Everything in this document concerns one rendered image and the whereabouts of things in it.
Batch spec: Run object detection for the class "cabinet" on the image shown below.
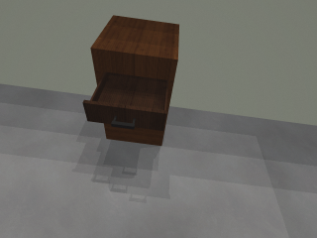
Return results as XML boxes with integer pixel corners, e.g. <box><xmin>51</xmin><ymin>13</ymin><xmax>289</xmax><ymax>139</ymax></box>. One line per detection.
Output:
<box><xmin>90</xmin><ymin>15</ymin><xmax>179</xmax><ymax>146</ymax></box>

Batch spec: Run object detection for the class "drawer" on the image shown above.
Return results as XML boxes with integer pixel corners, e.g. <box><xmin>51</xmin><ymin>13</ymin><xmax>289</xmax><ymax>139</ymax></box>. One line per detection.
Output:
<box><xmin>82</xmin><ymin>71</ymin><xmax>169</xmax><ymax>131</ymax></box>

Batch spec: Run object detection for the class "handle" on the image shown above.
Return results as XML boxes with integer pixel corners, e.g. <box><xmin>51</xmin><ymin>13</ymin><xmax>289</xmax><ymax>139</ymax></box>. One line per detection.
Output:
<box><xmin>111</xmin><ymin>115</ymin><xmax>136</xmax><ymax>130</ymax></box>

